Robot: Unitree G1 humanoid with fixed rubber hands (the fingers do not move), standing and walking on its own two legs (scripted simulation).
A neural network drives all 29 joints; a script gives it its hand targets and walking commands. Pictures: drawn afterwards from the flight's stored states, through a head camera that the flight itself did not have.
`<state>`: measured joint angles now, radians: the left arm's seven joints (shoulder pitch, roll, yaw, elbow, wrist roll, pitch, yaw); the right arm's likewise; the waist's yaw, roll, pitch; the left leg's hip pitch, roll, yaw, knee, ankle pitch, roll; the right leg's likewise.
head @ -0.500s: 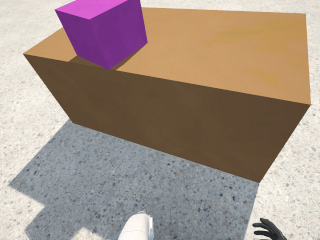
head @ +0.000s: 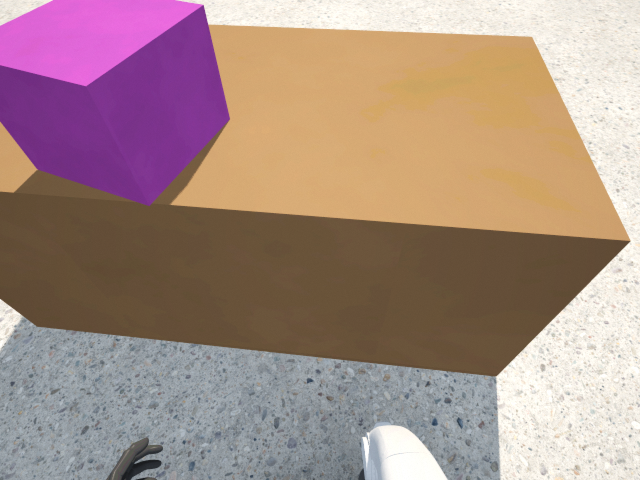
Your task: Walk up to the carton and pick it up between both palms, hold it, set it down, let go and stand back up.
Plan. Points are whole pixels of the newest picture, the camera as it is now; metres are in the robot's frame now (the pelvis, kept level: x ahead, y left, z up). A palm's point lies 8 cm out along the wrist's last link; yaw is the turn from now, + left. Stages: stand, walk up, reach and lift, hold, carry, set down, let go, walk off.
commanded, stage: walk up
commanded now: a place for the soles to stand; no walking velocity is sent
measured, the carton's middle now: (115, 91) +0.81 +0.35 +0.05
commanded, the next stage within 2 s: none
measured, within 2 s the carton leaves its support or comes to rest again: neither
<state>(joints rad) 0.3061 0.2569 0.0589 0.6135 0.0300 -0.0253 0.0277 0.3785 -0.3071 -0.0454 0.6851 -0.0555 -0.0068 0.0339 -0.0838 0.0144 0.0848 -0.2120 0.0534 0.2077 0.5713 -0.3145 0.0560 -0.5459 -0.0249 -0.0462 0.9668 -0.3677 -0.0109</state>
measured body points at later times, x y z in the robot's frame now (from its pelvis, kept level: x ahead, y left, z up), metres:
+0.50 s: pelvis +0.16 +0.14 -0.02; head +0.18 +0.12 +0.43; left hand +0.23 +0.43 -0.11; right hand +0.30 -0.13 -0.12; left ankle +0.28 +0.30 -0.72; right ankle +0.14 -0.08 -0.73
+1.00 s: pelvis +0.28 +0.28 -0.01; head +0.29 +0.23 +0.44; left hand +0.43 +0.52 -0.09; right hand +0.29 +0.00 -0.15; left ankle +0.32 +0.39 -0.66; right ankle +0.30 +0.14 -0.73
